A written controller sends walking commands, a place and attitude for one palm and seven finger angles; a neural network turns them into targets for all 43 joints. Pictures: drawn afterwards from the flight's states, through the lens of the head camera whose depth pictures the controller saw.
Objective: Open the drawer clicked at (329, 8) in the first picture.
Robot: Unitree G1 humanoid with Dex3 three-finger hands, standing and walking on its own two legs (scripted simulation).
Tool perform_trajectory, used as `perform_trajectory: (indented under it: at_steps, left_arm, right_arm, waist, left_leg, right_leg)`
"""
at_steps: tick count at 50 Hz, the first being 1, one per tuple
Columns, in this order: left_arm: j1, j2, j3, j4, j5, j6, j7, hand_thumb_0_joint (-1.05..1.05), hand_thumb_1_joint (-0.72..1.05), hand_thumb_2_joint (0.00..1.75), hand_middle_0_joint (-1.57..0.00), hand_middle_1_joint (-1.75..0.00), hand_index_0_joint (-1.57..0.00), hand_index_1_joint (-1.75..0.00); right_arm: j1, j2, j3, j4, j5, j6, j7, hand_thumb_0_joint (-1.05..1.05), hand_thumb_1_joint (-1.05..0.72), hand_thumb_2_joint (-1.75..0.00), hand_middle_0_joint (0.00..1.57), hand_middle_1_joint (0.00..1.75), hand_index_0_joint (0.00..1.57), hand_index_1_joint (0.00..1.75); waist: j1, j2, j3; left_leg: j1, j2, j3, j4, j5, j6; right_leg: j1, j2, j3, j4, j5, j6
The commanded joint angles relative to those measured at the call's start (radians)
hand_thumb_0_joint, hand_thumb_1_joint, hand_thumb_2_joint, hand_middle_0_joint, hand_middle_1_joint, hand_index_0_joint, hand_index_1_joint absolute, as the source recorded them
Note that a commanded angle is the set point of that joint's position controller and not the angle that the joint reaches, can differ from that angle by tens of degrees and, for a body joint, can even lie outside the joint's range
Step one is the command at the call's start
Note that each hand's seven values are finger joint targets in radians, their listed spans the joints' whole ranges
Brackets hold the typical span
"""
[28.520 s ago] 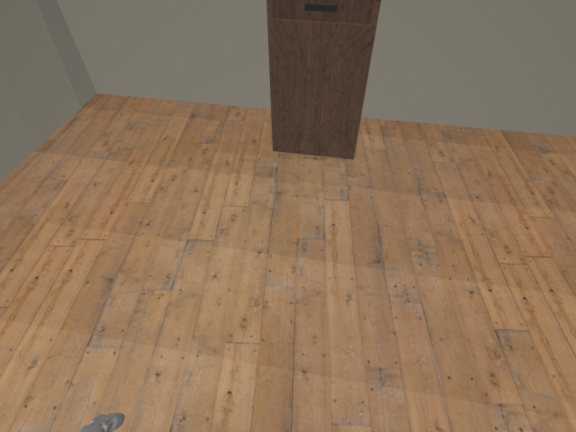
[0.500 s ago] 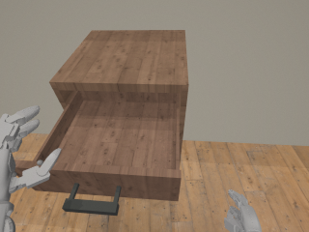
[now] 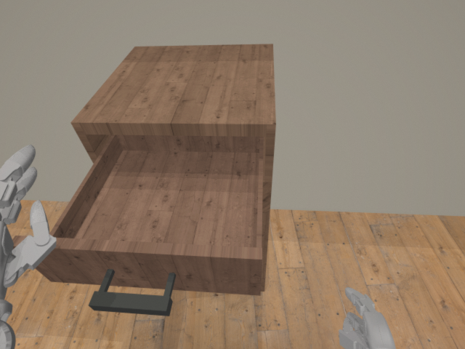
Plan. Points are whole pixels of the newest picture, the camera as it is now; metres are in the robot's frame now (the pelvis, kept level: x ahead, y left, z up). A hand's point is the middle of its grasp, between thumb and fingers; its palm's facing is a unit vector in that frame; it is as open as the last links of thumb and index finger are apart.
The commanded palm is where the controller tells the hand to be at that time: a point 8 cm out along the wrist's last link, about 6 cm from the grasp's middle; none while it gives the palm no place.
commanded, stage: step back with the hand held close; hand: left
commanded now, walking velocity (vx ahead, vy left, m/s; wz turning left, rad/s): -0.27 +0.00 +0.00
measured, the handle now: (135, 290) +0.21 +0.19 +0.01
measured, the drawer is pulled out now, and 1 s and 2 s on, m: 0.30 0.30 0.30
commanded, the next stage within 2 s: stop stepping back and stand still in 1.28 s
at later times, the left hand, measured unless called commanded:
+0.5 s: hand (3, 287) +0.14 +0.26 +0.19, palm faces +0.37 -0.78 -0.50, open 7.4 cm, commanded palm +0.07 +0.30 +0.20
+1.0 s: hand out of the picture +0.09 +0.26 +0.19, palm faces +0.35 -0.82 -0.46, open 7.4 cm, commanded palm +0.02 +0.31 +0.20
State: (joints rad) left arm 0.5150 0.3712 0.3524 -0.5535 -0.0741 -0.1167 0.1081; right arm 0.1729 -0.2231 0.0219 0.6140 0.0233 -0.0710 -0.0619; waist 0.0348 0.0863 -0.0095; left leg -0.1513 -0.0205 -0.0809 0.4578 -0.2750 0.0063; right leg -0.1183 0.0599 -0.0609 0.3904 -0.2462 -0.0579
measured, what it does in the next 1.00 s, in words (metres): walks backwards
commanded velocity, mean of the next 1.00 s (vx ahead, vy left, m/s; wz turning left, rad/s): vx -0.31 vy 0.00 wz -0.04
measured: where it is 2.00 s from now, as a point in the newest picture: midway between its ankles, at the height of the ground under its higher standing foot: outside the picture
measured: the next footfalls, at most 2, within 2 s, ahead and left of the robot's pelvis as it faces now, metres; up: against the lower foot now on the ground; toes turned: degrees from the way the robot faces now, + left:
right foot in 1.10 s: -0.21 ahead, -0.11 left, +0.00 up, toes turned -4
left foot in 1.40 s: -0.23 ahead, +0.09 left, +0.00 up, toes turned +4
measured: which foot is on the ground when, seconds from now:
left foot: down 0.00-1.00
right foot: down 0.00-0.74, up 0.76-1.00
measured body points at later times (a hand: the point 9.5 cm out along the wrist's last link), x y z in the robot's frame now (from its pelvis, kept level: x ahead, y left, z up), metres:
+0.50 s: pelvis -0.06 +0.02 -0.01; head -0.04 +0.03 +0.44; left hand +0.11 +0.30 +0.21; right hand +0.13 -0.21 -0.08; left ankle -0.02 +0.12 -0.74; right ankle -0.02 -0.08 -0.74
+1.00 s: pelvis -0.12 +0.03 -0.01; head -0.07 +0.06 +0.44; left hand +0.07 +0.30 +0.22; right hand +0.07 -0.18 -0.08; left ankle -0.03 +0.12 -0.74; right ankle -0.21 -0.11 -0.71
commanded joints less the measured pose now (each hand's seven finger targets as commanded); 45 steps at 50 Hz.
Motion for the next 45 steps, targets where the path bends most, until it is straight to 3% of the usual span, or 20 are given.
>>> perform_trajectory:
  at_steps: [1,4,8,12,15,19,22,24,26,29,31,33,34,36,37,38,39,41,43,45]
  left_arm:
    - [-0.001,0.166,0.131,-0.148,0.002,-0.097,0.012,0.00,0.90,0.90,-0.20,-0.30,-0.20,-0.30]
    - [0.062,0.160,0.124,-0.202,0.001,-0.105,0.009,0.00,0.90,0.90,-0.20,-0.30,-0.20,-0.30]
    - [0.118,0.202,0.169,-0.286,0.000,-0.110,0.022,0.00,0.90,0.90,-0.20,-0.30,-0.20,-0.30]
    - [0.130,0.227,0.197,-0.318,-0.003,-0.115,0.038,0.00,0.90,0.90,-0.20,-0.30,-0.20,-0.30]
    - [0.123,0.232,0.201,-0.332,-0.002,-0.119,0.046,0.00,0.90,0.90,-0.20,-0.30,-0.20,-0.30]
    - [0.099,0.226,0.199,-0.324,0.012,-0.126,0.049,0.00,0.90,0.90,-0.20,-0.30,-0.20,-0.30]
    - [0.082,0.215,0.198,-0.296,0.019,-0.129,0.049,0.00,0.90,0.90,-0.20,-0.30,-0.20,-0.30]
    - [0.068,0.207,0.189,-0.294,0.024,-0.132,0.047,0.00,0.90,0.90,-0.20,-0.30,-0.20,-0.30]
    - [0.060,0.206,0.188,-0.283,0.026,-0.135,0.049,0.00,0.90,0.90,-0.20,-0.30,-0.20,-0.30]
    - [0.029,0.226,0.182,-0.333,0.024,-0.148,0.061,0.00,0.90,0.90,-0.20,-0.30,-0.20,-0.30]
    - [0.035,0.215,0.166,-0.340,0.019,-0.146,0.067,0.00,0.90,0.90,-0.20,-0.30,-0.20,-0.30]
    - [0.054,0.223,0.182,-0.363,0.019,-0.144,0.070,0.00,0.90,0.90,-0.20,-0.30,-0.20,-0.30]
    - [0.059,0.240,0.200,-0.378,0.018,-0.144,0.073,0.00,0.90,0.90,-0.20,-0.30,-0.20,-0.30]
    - [0.072,0.240,0.216,-0.412,0.028,-0.161,0.073,0.00,0.90,0.90,-0.20,-0.30,-0.20,-0.30]
    - [0.052,0.241,0.224,-0.428,0.039,-0.171,0.067,0.00,0.90,0.90,-0.20,-0.30,-0.20,-0.30]
    - [0.040,0.247,0.240,-0.405,0.047,-0.177,0.067,0.00,0.90,0.90,-0.20,-0.30,-0.20,-0.30]
    - [0.015,0.245,0.235,-0.414,0.045,-0.176,0.072,0.00,0.90,0.90,-0.20,-0.30,-0.20,-0.30]
    - [0.045,0.219,0.223,-0.394,0.032,-0.174,0.071,0.00,0.90,0.90,-0.20,-0.30,-0.20,-0.30]
    - [0.078,0.195,0.201,-0.353,0.026,-0.165,0.057,0.00,0.90,0.90,-0.20,-0.30,-0.20,-0.30]
    - [0.068,0.179,0.170,-0.357,0.022,-0.161,0.046,0.00,0.90,0.90,-0.20,-0.30,-0.20,-0.30]
  right_arm:
    - [-0.129,-0.102,-0.051,-0.172,0.002,-0.025,-0.007,0.00,-0.90,-0.90,0.20,0.30,0.20,0.30]
    - [-0.127,-0.115,-0.063,-0.183,0.005,-0.014,-0.003,0.00,-0.90,-0.90,0.20,0.30,0.20,0.30]
    - [-0.122,-0.117,-0.080,-0.206,0.011,0.009,-0.008,0.00,-0.90,-0.90,0.20,0.30,0.20,0.30]
    - [-0.123,-0.112,-0.082,-0.213,0.012,0.010,-0.020,0.00,-0.90,-0.90,0.20,0.30,0.20,0.30]
    - [-0.118,-0.118,-0.079,-0.214,0.008,0.001,-0.028,0.00,-0.90,-0.90,0.20,0.30,0.20,0.30]
    - [-0.112,-0.127,-0.078,-0.219,0.001,-0.013,-0.027,0.00,-0.90,-0.90,0.20,0.30,0.20,0.30]
    - [-0.103,-0.126,-0.076,-0.222,0.001,-0.024,-0.022,0.00,-0.90,-0.90,0.20,0.30,0.20,0.30]
    - [-0.100,-0.134,-0.076,-0.226,0.000,-0.031,-0.018,0.00,-0.90,-0.90,0.20,0.30,0.20,0.30]
    - [-0.092,-0.126,-0.075,-0.224,0.003,-0.035,-0.013,0.00,-0.90,-0.90,0.20,0.30,0.20,0.30]
    - [-0.071,-0.133,-0.083,-0.201,0.001,-0.041,-0.009,0.00,-0.90,-0.90,0.20,0.30,0.20,0.30]
    - [-0.072,-0.113,-0.074,-0.187,-0.003,-0.038,-0.009,0.00,-0.90,-0.90,0.20,0.30,0.20,0.30]
    - [-0.075,-0.108,-0.067,-0.188,-0.008,-0.033,-0.011,0.00,-0.90,-0.90,0.20,0.30,0.20,0.30]
    - [-0.087,-0.114,-0.068,-0.196,-0.010,-0.033,-0.016,0.00,-0.90,-0.90,0.20,0.30,0.20,0.30]
    - [-0.099,-0.119,-0.063,-0.220,-0.012,-0.042,-0.021,0.00,-0.90,-0.90,0.20,0.30,0.20,0.30]
    - [-0.089,-0.107,-0.066,-0.226,-0.018,-0.051,-0.017,0.00,-0.90,-0.90,0.20,0.30,0.20,0.30]
    - [-0.079,-0.106,-0.071,-0.217,-0.026,-0.061,-0.015,0.00,-0.90,-0.90,0.20,0.30,0.20,0.30]
    - [-0.070,-0.097,-0.073,-0.212,-0.032,-0.069,-0.016,0.00,-0.90,-0.90,0.20,0.30,0.20,0.30]
    - [-0.055,-0.097,-0.080,-0.181,-0.036,-0.086,-0.007,0.00,-0.90,-0.90,0.20,0.30,0.20,0.30]
    - [-0.050,-0.104,-0.083,-0.153,-0.028,-0.094,0.007,0.00,-0.90,-0.90,0.20,0.30,0.20,0.30]
    - [-0.051,-0.110,-0.076,-0.145,-0.029,-0.100,0.014,0.00,-0.90,-0.90,0.20,0.30,0.20,0.30]
  waist:
    - [-0.030,-0.143,-0.048]
    - [-0.033,-0.063,-0.150]
    - [-0.034,-0.104,-0.202]
    - [-0.033,-0.098,-0.178]
    - [-0.031,-0.022,-0.155]
    - [-0.028,0.048,-0.123]
    - [-0.030,0.007,-0.094]
    - [-0.036,-0.003,-0.079]
    - [-0.040,-0.082,-0.063]
    - [-0.052,-0.160,-0.076]
    - [-0.054,-0.201,-0.091]
    - [-0.055,-0.154,-0.107]
    - [-0.053,-0.066,-0.099]
    - [-0.040,0.178,-0.101]
    - [-0.042,0.226,-0.110]
    - [-0.047,0.204,-0.091]
    - [-0.051,0.180,-0.078]
    - [-0.035,0.038,-0.124]
    - [-0.028,0.033,-0.166]
    - [-0.036,0.088,-0.187]
  left_leg:
    - [-0.013,0.037,-0.008,0.055,0.258,0.031]
    - [-0.008,0.049,-0.002,0.055,0.342,0.029]
    - [-0.048,0.067,-0.015,0.062,0.382,0.025]
    - [-0.097,0.078,-0.047,0.042,0.330,0.026]
    - [-0.154,0.114,-0.097,-0.030,0.306,0.037]
    - [-0.314,0.158,-0.140,-0.126,0.133,0.064]
    - [-0.421,0.164,-0.142,-0.135,-0.021,0.078]
    - [-0.465,0.150,-0.134,-0.126,-0.133,0.080]
    - [-0.449,0.115,-0.108,-0.062,-0.192,0.071]
    - [-0.220,0.021,-0.017,0.206,-0.151,0.025]
    - [-0.113,0.005,0.017,0.318,-0.100,0.014]
    - [-0.099,0.029,0.011,0.192,-0.061,0.018]
    - [-0.131,0.062,-0.031,0.074,-0.053,0.023]
    - [-0.353,0.240,-0.245,-0.190,-0.048,0.079]
    - [-0.434,0.302,-0.296,-0.261,-0.147,0.104]
    - [-0.521,0.336,-0.321,-0.311,-0.263,0.140]
    - [-0.464,0.336,-0.332,-0.284,-0.164,0.150]
    - [-0.232,0.309,-0.235,-0.133,0.243,0.147]
    - [-0.073,0.275,-0.175,-0.091,0.414,0.130]
    - [-0.003,0.263,-0.149,-0.083,0.510,0.121]
  right_leg:
    - [-0.095,-0.202,0.120,-0.090,0.358,0.024]
    - [-0.053,-0.211,0.103,-0.033,0.409,0.022]
    - [-0.033,-0.205,0.092,0.010,0.379,0.021]
    - [-0.075,-0.194,0.094,0.026,0.271,0.018]
    - [-0.065,-0.151,0.071,0.067,0.198,0.035]
    - [0.007,-0.104,0.064,0.156,0.092,0.052]
    - [0.042,-0.106,0.087,0.172,0.069,0.055]
    - [0.044,-0.116,0.108,0.148,0.045,0.050]
    - [-0.027,-0.149,0.148,0.068,-0.036,0.040]
    - [-0.301,-0.274,0.257,-0.124,-0.210,-0.032]
    - [-0.397,-0.337,0.239,-0.144,-0.196,-0.060]
    - [-0.360,-0.303,0.164,-0.068,-0.100,-0.041]
    - [-0.336,-0.244,0.126,-0.001,-0.091,-0.015]
    - [-0.146,-0.077,0.037,0.295,-0.075,0.054]
    - [-0.096,-0.045,0.052,0.461,-0.172,0.060]
    - [-0.064,-0.032,0.086,0.600,-0.214,0.061]
    - [-0.148,-0.039,0.106,0.652,-0.228,0.060]
    - [-0.270,-0.053,0.107,0.569,-0.260,0.060]
    - [-0.310,-0.045,0.064,0.480,-0.249,0.073]
    - [-0.305,-0.035,0.046,0.418,-0.236,0.078]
